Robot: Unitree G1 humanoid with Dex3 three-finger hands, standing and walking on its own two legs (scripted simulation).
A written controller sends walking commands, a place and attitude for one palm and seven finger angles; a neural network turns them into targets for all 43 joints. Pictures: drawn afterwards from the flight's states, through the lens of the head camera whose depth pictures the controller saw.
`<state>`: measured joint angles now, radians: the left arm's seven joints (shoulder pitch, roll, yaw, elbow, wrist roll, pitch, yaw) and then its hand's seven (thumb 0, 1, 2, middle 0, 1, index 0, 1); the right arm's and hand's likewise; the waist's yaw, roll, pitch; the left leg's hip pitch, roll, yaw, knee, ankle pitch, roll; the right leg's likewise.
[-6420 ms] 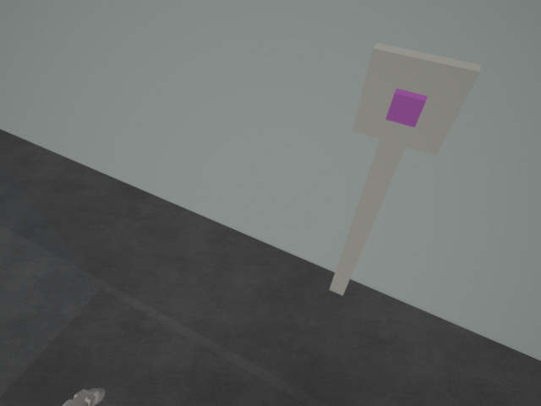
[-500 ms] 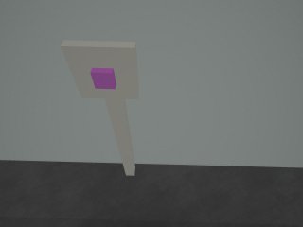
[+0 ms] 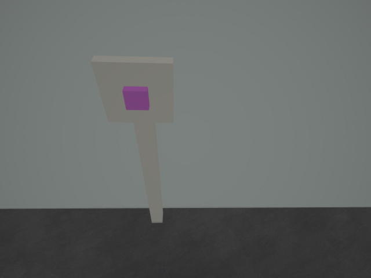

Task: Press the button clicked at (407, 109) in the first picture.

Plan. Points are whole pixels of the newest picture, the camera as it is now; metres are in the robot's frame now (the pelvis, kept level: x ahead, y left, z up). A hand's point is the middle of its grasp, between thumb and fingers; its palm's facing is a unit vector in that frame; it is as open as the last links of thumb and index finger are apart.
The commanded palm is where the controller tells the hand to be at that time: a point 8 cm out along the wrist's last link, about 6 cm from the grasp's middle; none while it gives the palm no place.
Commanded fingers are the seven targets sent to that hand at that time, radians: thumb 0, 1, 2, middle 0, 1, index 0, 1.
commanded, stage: come to a stop and stand still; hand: left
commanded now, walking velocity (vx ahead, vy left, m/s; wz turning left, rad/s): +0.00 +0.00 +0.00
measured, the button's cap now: (136, 97) +0.52 +0.16 +0.12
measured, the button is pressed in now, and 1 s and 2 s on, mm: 0 0 0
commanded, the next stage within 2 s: look again from close up in 0.64 s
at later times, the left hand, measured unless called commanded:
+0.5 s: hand out of the picture -0.01 +0.18 -0.18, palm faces +0.00 -0.99 -0.17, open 7.4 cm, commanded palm none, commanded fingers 0.00 0.90 0.90 -0.20 -0.30 -0.20 -0.30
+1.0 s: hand out of the picture +0.04 +0.19 -0.17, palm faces -0.01 -0.98 -0.20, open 7.4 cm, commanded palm none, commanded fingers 0.00 0.90 0.90 -0.20 -0.30 -0.20 -0.30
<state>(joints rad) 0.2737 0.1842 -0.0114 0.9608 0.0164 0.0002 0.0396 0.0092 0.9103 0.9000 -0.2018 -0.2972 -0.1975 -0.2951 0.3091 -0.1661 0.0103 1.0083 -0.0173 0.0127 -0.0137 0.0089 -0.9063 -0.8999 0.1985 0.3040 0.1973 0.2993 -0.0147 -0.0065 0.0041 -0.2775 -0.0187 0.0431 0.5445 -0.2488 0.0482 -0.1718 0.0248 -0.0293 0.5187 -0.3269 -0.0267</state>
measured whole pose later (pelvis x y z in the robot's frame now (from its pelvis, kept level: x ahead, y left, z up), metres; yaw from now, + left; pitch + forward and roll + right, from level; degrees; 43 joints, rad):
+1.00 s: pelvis +0.03 +0.01 +0.01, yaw -1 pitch +0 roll +0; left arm 0.27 0.18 -0.01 1.10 0.02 -0.01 0.04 0.01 0.91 0.90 -0.20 -0.30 -0.20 -0.29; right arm 0.24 -0.16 0.02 1.13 0.00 -0.02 -0.03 0.01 -0.91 -0.90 0.20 0.30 0.20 0.30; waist 0.00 -0.03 0.03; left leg -0.20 -0.05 0.07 0.44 -0.24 0.06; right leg -0.12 -0.01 0.00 0.45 -0.33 0.00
